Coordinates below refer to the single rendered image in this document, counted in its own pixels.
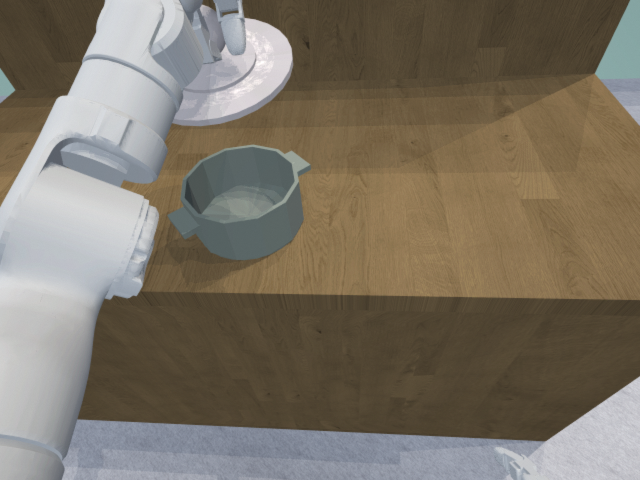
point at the pot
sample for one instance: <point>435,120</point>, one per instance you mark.
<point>242,202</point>

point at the left robot upper arm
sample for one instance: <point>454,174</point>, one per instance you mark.
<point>76,241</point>

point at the lid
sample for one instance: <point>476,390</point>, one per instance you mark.
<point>238,85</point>

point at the right robot hand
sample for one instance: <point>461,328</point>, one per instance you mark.
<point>520,467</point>

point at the table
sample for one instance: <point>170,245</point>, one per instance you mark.
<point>469,260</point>

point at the left robot forearm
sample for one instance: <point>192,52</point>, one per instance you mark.
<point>114,121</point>

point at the knob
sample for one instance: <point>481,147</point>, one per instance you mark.
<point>214,26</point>

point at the left robot hand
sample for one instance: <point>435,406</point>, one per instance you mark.
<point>233,28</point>

